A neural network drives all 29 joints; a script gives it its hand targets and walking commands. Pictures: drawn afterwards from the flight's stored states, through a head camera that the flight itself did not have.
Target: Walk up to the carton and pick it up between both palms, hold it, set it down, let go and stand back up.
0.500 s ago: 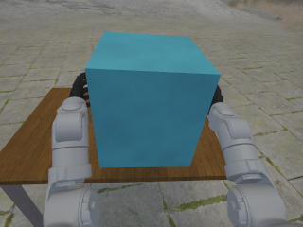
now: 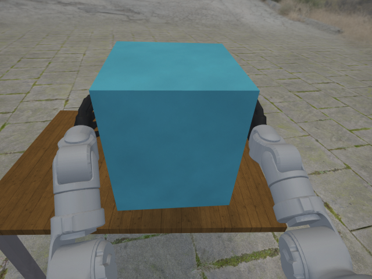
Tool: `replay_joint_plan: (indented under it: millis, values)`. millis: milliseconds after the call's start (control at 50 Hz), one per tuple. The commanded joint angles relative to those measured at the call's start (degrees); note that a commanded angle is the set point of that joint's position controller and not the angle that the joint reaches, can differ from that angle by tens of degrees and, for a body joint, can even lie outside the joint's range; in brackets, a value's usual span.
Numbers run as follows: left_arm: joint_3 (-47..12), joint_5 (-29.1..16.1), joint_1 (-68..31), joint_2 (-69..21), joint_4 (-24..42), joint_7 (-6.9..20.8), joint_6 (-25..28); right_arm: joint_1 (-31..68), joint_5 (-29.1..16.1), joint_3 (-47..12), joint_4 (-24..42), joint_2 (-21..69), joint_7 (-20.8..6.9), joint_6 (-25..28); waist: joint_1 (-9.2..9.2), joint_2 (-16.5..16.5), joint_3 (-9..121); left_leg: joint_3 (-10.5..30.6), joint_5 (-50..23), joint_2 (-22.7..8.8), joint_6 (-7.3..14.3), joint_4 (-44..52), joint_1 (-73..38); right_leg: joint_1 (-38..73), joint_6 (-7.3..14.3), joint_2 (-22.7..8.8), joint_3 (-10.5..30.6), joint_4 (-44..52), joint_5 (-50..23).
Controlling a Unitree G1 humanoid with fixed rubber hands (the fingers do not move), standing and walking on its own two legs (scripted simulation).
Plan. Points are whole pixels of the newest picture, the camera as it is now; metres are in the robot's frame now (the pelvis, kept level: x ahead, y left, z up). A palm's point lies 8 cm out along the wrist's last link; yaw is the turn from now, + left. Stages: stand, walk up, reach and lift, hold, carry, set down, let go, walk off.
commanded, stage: hold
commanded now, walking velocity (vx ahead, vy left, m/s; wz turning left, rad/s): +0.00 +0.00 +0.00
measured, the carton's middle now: (172, 122) +0.42 +0.02 +0.19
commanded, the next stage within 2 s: none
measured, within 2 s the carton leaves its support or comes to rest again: neither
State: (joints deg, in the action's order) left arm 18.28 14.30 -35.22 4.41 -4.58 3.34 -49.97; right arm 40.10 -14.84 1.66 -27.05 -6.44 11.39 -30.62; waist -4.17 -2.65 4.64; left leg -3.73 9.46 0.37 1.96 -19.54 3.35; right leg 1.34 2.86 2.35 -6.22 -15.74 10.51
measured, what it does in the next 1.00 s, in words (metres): stands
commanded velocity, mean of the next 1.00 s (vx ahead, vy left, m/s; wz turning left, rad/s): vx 0.00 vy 0.00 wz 0.00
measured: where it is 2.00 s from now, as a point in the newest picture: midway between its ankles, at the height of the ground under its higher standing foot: outside the picture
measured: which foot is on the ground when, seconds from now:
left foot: down 0.00-1.00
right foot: down 0.00-1.00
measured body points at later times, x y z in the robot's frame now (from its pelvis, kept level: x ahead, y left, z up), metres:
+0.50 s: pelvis -0.03 +0.01 +0.00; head -0.11 +0.02 +0.44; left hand +0.34 +0.18 +0.24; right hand +0.34 -0.17 +0.22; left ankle +0.02 +0.09 -0.75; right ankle -0.01 -0.08 -0.75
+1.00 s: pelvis +0.00 +0.00 +0.00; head -0.08 +0.02 +0.44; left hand +0.37 +0.19 +0.24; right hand +0.37 -0.17 +0.23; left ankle +0.02 +0.09 -0.75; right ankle -0.01 -0.08 -0.75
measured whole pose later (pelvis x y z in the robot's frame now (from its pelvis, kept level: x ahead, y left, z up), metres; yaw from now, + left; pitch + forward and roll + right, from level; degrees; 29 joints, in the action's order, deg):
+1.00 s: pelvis +0.00 +0.00 +0.00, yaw +0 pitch -6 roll +0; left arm 17.9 13.7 -37.9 5.0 -7.7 2.1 -49.0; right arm 42.0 -15.9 0.3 -29.1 -8.2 11.4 -29.4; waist -3.9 -2.2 6.2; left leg -3.9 9.5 0.0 1.6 -19.5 4.3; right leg 0.2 3.2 2.7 -5.8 -15.7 10.5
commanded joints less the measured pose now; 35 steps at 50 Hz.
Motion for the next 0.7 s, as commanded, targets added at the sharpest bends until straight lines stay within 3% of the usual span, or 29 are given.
replay_joint_plan:
  millis: [0,20,100,120,140,160,180,240,320,340,360,400,440,480,540,580,600,620,640,660,680]
  values:
    - [-29.18,-13.28,-42.65,-27.35,21.78,7.75,3.83,46.61,-10.95,-21.11,30.36,29.11,-5.19,4.73,-1.7,5.76,27.68,4.89,-33.44,-0.07,-4.24,-3.67,-14.03,6.8,-5.4,0.56,5.28,-2.43,-34.06]
    - [-29.88,-12.72,-41.56,-26.64,20.98,7.69,3.06,44.56,-10.77,-21.53,29.02,28.14,-4.91,4.07,-2.36,7.5,24.9,4.57,-32.73,0.32,-4.79,-3.29,-13.04,5.97,-5.45,0.34,5.36,-2.05,-33.61]
    - [-29.53,-11.66,-40.25,-26.02,21.58,7.3,1.63,43.41,-9.7,-19.75,27.78,26.88,-5.84,3.32,-1.49,7.81,18.33,4.3,-25.44,-0.33,-4.69,-1.0,-11.05,0.83,-4.62,0.23,4.62,-0.02,-20.23]
    - [-29.04,-11.23,-41.49,-27.22,17.89,7.51,1.15,44.76,-8.54,-19.59,26.26,26.67,-6.23,3.05,-1.58,7.78,15.34,3.55,-22.48,-0.04,-4.54,-0.53,-9.51,-0.03,-4.4,0.29,4.52,0.53,-17.62]
    - [-28.5,-10.92,-40.7,-26.64,16.63,7.7,0.99,46.07,-8.42,-18.49,26.13,27.4,-6.72,3.08,-0.57,7.62,14.32,4.24,-19.55,-0.46,-3.71,0.18,-8.75,-0.27,-3.84,0.1,4.49,0.49,-14.82]
    - [-29.18,-11.8,-41.57,-26.86,18.53,7.64,1.25,47.93,-8.43,-18.34,27.2,27.49,-7.28,3.53,-0.49,7.87,16.71,3.71,-18.87,-0.56,-3.49,0.37,-8.45,-0.76,-3.93,-0.22,4.65,0.11,-14.39]
    - [-28.76,-10.74,-42.37,-27.31,15.94,7.53,1.16,48.3,-7.68,-17.44,24.37,27.2,-7.85,3.32,-0.74,8.41,14.13,3.84,-17.31,-1.26,-4.05,1.08,-8.25,-2.14,-3.65,0.13,3.99,1.0,-11.4]
    - [-29.25,-12.66,-43.68,-28.79,15.79,7.09,1.73,50.19,-8.09,-17.83,27.77,27.79,-8.4,4.18,-0.54,6.21,18.98,4.27,-17.68,-0.91,-3.22,0.55,-9.51,-1.9,-3.28,-0.24,4.19,0.66,-12.24]
    - [-25.23,-10.03,-44.89,-28.22,7.27,7.22,2.18,53.16,-4.37,-14.79,20.13,28.28,-9.73,3.68,1.82,4.73,15.12,2.75,-6.66,-0.7,-1.38,3.38,-6.19,-4.88,-3.45,-0.56,4.71,2.22,-3.65]
    - [-25.12,-10.34,-46.15,-28.96,6.2,7.16,2.36,52.98,-3.78,-14.24,17.64,28.39,-10.3,3.84,1.66,5.19,13.81,2.55,-4.15,-0.94,-1.09,4.17,-5.18,-6.05,-3.71,-0.85,4.61,2.31,-0.8]
    - [-24.56,-10.65,-47.45,-28.87,5.49,7.2,2.94,54.18,-3.12,-13.64,17.89,29.51,-10.79,4.19,1.91,3.41,15.0,3.14,-1.63,-0.88,-0.19,4.79,-5.33,-5.39,-3.77,-0.65,4.63,2.28,0.98]
    - [-24.02,-10.99,-51.2,-29.51,0.75,7.13,4.09,57.83,-1.01,-10.76,13.3,29.89,-12.29,4.79,1.96,4.01,13.25,3.6,7.16,-1.47,0.84,7.14,-1.06,-6.5,-4.04,-0.66,4.75,1.62,5.86]
    - [-23.2,-11.13,-55.64,-29.44,-2.95,7.28,5.36,60.83,0.13,-9.31,9.21,29.59,-13.15,5.85,1.67,4.01,15.36,3.39,10.54,-1.59,1.08,7.67,-0.7,-6.19,-4.25,-0.75,4.64,1.57,7.74]
    - [-23.16,-11.32,-55.84,-30.51,-4.56,7.03,6.47,61.76,1.43,-8.98,7.62,29.84,-13.9,6.96,2.58,2.83,18.29,3.79,9.75,-2.05,0.88,7.52,-0.65,-5.58,-4.3,-1.12,4.25,0.42,6.77]
    - [-22.44,-11.83,-60.9,-31.1,-7.13,6.69,8.21,65.9,3.22,-6.43,4.82,29.61,-14.75,8.75,1.77,3.36,20.51,5.12,13.38,-2.55,0.73,7.38,-0.74,-6.79,-3.88,-1.06,4.69,0.38,9.49]
    - [-22.76,-13.36,-62.54,-31.61,-7.5,6.01,9.27,66.13,2.49,-7.52,3.95,30.42,-15.18,9.39,2.44,1.92,24.14,5.04,10.35,-2.2,0.38,6.25,-2.15,-7.03,-3.99,-1.17,4.28,0.17,7.86]
    - [-22.5,-13.24,-65.46,-30.9,-8.27,5.75,9.87,67.3,2.39,-7.03,2.5,31.4,-15.04,9.62,1.26,1.54,24.43,5.11,8.82,-1.57,-0.18,4.72,-2.81,-7.85,-3.41,-1.69,5.26,0.92,9.02]
    - [-22.21,-13.07,-64.37,-31.09,-8.77,5.36,9.77,66.34,2.14,-7.05,1.58,30.28,-15.22,9.57,2.38,2.59,25.29,5.0,8.68,-1.72,-0.16,5.05,-4.01,-8.11,-3.55,-1.43,4.73,1.13,8.56]
    - [-21.95,-13.82,-64.22,-31.01,-9.03,5.3,10.06,65.68,1.72,-7.6,1.09,31.46,-15.24,9.55,2.34,1.4,25.32,4.2,5.31,-1.24,-0.3,4.13,-4.26,-7.53,-3.36,-1.35,4.63,1.4,6.51]
    - [-22.95,-14.38,-64.28,-31.22,-7.5,5.23,10.19,66.36,0.74,-8.2,3.42,31.57,-14.89,9.81,2.18,2.97,27.19,3.6,2.26,-0.5,-0.45,3.58,-4.56,-6.76,-3.62,-1.43,5.18,1.43,4.0]
    - [-22.29,-13.83,-64.62,-30.88,-9.12,5.1,9.8,66.26,1.23,-8.69,1.01,31.61,-14.66,9.47,1.61,3.15,26.01,3.96,1.58,-0.99,-0.6,3.82,-5.15,-6.51,-3.66,-1.63,4.65,1.79,3.4]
